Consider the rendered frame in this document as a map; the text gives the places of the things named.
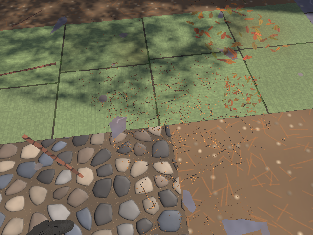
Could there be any left robot hand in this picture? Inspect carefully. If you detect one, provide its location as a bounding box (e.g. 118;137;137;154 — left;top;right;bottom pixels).
26;219;74;235

